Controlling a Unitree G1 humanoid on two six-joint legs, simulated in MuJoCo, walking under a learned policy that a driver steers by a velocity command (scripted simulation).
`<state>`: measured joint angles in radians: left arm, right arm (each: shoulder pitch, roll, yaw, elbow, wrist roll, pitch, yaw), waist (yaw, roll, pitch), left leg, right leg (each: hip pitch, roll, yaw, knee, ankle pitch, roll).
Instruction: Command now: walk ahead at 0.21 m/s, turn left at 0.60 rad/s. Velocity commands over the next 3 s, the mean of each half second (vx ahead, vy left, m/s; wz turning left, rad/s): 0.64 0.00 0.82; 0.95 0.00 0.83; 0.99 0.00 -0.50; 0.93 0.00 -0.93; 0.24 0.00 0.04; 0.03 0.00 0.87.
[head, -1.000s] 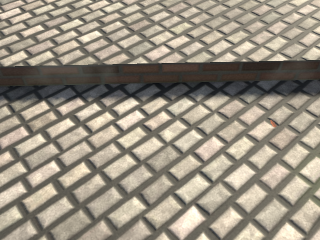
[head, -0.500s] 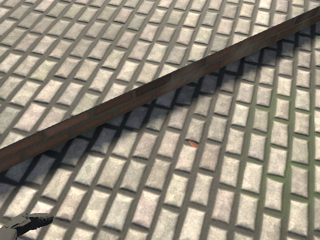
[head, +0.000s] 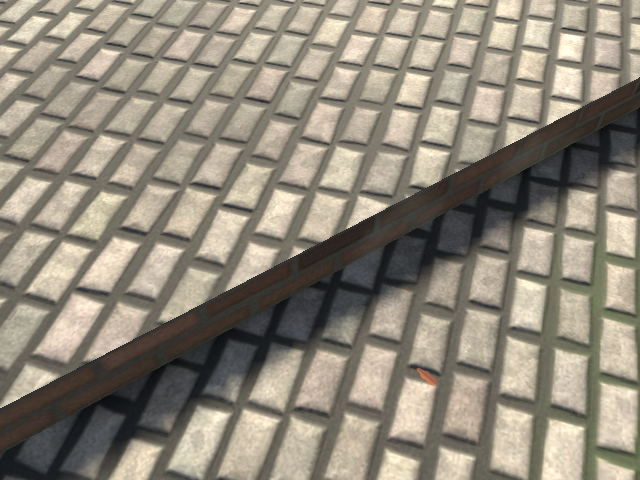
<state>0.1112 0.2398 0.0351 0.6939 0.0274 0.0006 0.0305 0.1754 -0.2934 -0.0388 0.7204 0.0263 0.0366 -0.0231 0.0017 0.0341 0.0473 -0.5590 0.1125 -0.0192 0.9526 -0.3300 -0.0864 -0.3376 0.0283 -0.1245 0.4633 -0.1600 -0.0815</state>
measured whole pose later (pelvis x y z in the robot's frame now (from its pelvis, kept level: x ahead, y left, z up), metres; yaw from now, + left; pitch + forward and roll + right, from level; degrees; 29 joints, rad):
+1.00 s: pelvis +0.54 +0.35 -0.02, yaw +52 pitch +2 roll -2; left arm 0.41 0.25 0.02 0.82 0.01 -0.06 0.00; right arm 0.05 -0.29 -0.02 0.63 -0.06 -0.03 0.04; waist 0.04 0.03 0.01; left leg -0.39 -0.03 0.08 0.65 -0.30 0.14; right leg -0.13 -0.10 -0.13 1.14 -0.34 -0.02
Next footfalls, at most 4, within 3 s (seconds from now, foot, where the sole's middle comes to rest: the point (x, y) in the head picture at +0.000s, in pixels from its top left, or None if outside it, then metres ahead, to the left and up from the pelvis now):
0.16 left None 0.03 0.15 -0.77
0.54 right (297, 471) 0.47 0.09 -0.77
0.96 left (126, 440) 0.53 0.45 -0.77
1.34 right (67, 261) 0.89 0.61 -0.62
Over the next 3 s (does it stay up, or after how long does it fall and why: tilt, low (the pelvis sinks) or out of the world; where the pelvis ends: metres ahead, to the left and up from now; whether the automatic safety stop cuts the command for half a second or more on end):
stays up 1.67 1.04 0.15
